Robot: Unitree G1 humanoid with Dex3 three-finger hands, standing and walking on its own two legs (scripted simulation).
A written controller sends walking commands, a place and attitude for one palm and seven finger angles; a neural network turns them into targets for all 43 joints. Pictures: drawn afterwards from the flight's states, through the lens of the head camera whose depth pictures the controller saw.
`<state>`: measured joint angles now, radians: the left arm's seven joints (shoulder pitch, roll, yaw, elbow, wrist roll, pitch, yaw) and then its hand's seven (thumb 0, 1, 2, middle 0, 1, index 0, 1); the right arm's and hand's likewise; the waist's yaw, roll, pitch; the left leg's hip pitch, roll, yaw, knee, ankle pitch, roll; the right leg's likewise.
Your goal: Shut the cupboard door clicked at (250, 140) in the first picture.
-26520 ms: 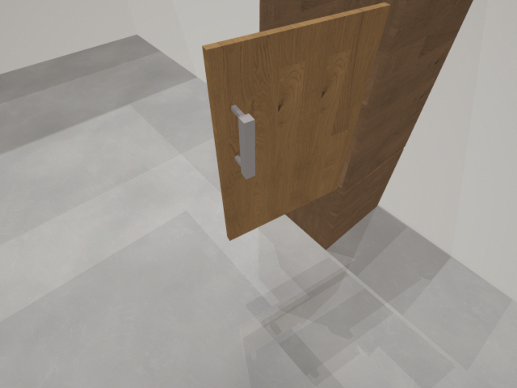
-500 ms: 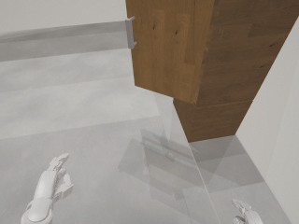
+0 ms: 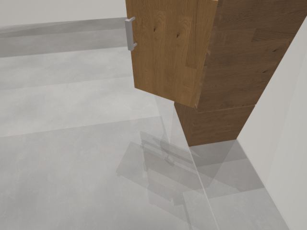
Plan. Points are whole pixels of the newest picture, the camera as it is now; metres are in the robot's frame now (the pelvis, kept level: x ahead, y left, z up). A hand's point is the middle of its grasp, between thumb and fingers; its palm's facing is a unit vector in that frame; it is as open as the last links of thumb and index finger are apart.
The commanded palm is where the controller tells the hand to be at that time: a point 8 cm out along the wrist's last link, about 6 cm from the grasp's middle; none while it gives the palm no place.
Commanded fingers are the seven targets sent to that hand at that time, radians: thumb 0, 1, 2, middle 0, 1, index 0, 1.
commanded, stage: let the arm hang, fingers relaxed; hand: left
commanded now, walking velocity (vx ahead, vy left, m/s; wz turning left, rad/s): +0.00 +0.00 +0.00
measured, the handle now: (132, 33) +1.00 +0.15 +0.05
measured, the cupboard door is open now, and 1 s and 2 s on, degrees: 53 53 53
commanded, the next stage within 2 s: look to check the result in 0.46 s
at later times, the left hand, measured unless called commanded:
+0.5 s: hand out of the picture -0.01 +0.17 -0.18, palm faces +0.03 -0.99 -0.17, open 7.4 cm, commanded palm none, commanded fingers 0.00 0.90 0.90 -0.20 -0.30 -0.20 -0.30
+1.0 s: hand out of the picture +0.03 +0.22 -0.17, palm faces +0.00 -0.97 -0.26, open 7.4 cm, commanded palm none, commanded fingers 0.00 0.90 0.90 -0.20 -0.30 -0.20 -0.30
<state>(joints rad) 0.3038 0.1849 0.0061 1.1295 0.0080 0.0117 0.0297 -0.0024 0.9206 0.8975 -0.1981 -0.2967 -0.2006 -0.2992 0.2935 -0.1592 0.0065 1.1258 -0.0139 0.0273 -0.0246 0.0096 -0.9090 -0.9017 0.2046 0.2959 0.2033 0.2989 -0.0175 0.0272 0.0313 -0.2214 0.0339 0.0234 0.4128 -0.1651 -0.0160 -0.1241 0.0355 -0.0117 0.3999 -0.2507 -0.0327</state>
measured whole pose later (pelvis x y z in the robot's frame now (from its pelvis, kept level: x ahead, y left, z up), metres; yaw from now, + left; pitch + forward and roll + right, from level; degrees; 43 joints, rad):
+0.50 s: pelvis +0.00 +0.01 +0.00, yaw +0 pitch -2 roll +0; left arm 0.32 0.13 0.01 1.14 0.01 0.00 0.03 0.00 0.91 0.90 -0.20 -0.30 -0.20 -0.30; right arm 0.29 -0.13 0.00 1.14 -0.01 0.01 -0.03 0.01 -0.91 -0.90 0.20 0.30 0.20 0.30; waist -0.01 0.00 0.01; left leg -0.20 0.02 0.04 0.41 -0.17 0.00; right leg -0.11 0.02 0.00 0.40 -0.26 -0.02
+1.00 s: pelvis +0.01 +0.02 +0.00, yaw +0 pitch -2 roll +0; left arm 0.24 0.22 0.02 1.13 0.02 0.00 0.02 0.00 0.91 0.90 -0.20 -0.30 -0.20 -0.30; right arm 0.22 -0.23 -0.01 1.13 -0.01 0.00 -0.02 0.01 -0.91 -0.90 0.21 0.30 0.20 0.30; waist -0.01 0.01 0.04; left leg -0.18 0.01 0.04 0.38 -0.16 0.01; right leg -0.10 0.01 0.01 0.38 -0.25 -0.01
